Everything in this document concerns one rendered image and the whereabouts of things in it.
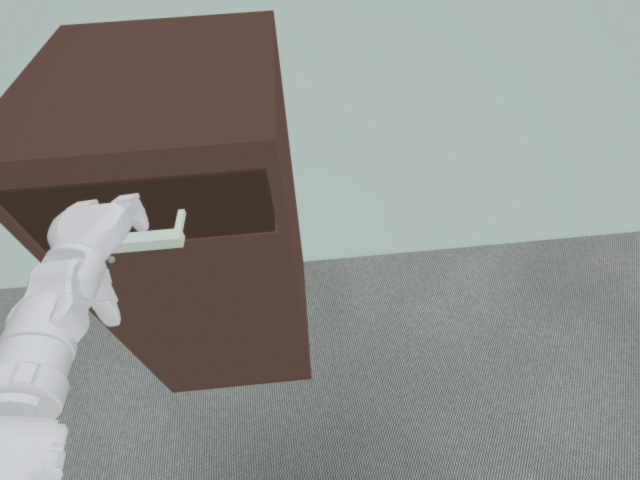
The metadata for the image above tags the cabinet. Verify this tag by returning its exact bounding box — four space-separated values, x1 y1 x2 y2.
0 10 312 393

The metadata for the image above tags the left robot upper arm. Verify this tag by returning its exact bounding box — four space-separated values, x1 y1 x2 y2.
0 415 68 480

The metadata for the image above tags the drawer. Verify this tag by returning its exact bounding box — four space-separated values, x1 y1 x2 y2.
0 168 275 251

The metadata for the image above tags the robot left forearm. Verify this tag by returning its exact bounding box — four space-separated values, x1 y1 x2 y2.
0 243 106 420

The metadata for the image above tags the robot left hand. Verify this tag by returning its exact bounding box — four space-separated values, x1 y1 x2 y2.
47 193 149 327

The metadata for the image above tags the handle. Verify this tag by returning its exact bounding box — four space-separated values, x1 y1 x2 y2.
112 209 186 254

